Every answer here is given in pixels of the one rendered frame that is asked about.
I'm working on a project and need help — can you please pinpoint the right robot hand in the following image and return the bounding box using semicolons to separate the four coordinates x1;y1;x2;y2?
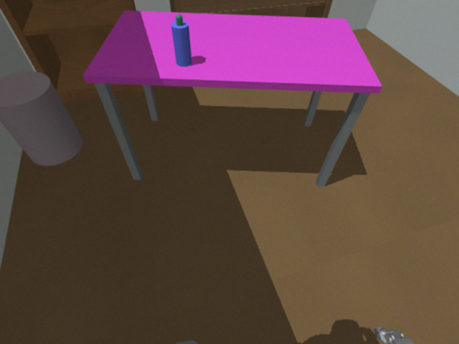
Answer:
374;328;415;344

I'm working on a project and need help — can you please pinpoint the bookshelf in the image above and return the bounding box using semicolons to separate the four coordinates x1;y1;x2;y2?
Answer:
169;0;333;18
0;0;144;102

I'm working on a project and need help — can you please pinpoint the table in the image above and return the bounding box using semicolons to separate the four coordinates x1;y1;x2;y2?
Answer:
83;11;382;187

